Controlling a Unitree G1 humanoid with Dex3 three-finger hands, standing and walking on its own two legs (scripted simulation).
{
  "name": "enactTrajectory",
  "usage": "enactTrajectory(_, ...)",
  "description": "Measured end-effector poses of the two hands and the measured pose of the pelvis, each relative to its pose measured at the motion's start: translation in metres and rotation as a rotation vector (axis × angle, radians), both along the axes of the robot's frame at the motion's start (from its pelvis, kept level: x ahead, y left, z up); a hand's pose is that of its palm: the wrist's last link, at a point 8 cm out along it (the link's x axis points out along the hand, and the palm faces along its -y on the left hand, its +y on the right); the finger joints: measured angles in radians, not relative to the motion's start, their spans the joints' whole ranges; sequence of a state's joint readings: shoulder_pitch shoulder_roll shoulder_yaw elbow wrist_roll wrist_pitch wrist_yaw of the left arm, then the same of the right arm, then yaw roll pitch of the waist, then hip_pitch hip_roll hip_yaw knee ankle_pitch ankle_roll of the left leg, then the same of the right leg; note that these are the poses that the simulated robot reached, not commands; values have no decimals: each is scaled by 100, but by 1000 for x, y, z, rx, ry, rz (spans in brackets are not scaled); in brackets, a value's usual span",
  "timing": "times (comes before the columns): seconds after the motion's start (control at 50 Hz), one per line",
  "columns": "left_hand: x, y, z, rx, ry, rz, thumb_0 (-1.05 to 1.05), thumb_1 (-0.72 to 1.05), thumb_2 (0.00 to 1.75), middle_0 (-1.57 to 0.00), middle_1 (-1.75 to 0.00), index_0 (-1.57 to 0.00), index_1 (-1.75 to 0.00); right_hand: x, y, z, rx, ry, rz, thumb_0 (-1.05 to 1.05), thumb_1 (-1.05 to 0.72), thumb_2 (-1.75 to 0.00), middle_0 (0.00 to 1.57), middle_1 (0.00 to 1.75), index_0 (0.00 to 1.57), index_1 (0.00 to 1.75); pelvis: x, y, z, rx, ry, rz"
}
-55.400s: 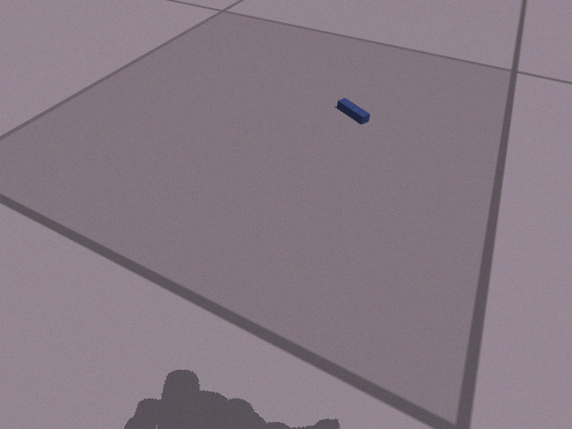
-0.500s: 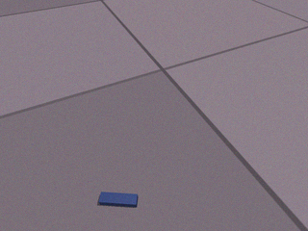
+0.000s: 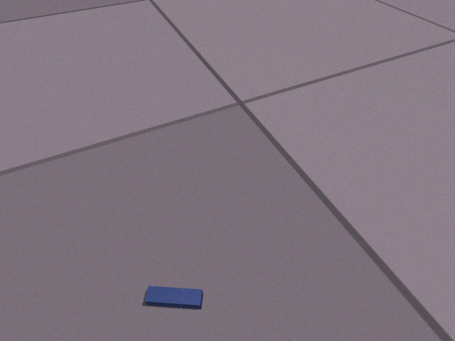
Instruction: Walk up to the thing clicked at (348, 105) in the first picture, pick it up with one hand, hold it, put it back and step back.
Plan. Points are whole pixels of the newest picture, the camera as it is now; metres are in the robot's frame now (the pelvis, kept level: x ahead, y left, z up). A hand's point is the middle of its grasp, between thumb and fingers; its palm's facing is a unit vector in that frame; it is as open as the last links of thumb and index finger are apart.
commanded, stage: stand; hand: left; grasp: from above
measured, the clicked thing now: (174, 297) +0.42 +0.24 -0.75
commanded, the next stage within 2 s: step back in 0.66 s
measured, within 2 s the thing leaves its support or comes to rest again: neither
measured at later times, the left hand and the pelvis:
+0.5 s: hand out of the picture +0.07 +0.24 -0.16, palm faces +0.01 -0.94 -0.34, open 7.4 cm; pelvis +0.00 +0.00 +0.00, yaw +0 degrees
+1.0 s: hand out of the picture +0.09 +0.31 -0.18, palm faces +0.02 -0.93 -0.37, open 7.4 cm; pelvis -0.05 +0.04 -0.02, yaw +1 degrees
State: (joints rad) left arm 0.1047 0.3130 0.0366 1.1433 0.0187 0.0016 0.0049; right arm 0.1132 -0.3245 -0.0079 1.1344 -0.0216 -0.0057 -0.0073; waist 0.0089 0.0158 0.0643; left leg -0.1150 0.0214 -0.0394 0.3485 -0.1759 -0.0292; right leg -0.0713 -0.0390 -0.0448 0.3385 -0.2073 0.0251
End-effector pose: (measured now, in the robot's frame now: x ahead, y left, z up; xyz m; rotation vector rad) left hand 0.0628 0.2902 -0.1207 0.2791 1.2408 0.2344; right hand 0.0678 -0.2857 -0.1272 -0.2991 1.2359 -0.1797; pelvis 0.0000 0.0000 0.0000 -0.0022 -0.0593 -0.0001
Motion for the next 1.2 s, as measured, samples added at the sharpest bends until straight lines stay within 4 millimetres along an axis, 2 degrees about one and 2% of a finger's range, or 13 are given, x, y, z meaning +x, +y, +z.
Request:
enactTrajectory(0.26,1,1,2,10,6,-7,1,90,89,-20,-30,-20,-30,4,-4,0,2,-1,2,1,-91,-90,21,30,20,30,2,-2,0,0,4,0)
enactTrajectory(0.68,2,-3,1,3,-9,-16,1,90,89,-20,-30,-20,-30,-3,-12,3,-5,7,-9,1,-91,-90,21,30,20,30,-1,-6,0,-2,7,1)
enactTrajectory(0.78,-2,11,-3,23,-10,2,1,90,89,-20,-30,-21,-30,-8,-18,-2,-26,16,-12,1,-91,-90,21,30,20,30,-18,-1,-7,-15,16,7)
enactTrajectory(0.86,-3,29,-8,42,-6,-17,1,90,89,-21,-30,-21,-30,-20,-17,-2,-58,34,-17,1,-91,-90,21,30,20,30,-29,13,-13,-7,21,6)
enactTrajectory(0.96,10,59,-23,42,-53,-33,1,90,89,-20,-30,-21,-30,-46,-2,-3,-107,69,-20,1,-91,-90,21,30,20,30,-41,36,-26,-13,35,17)
enactTrajectory(1.04,15,65,-24,38,-79,-43,1,90,89,-20,-30,-20,-30,-68,16,6,-109,97,-11,1,-91,-90,21,30,20,30,-55,43,-20,-24,35,15)
enactTrajectory(1.1,7,64,-21,22,-76,-59,1,90,89,-20,-30,-20,-30,-76,24,12,-113,90,-14,1,-91,-90,21,30,20,30,-63,48,-14,-29,46,0)
enactTrajectory(1.2,-19,63,-22,20,-35,-95,1,90,89,-20,-30,-20,-30,-74,33,11,-100,-10,-33,1,-91,-90,21,30,20,30,-78,53,-15,-17,37,-43)
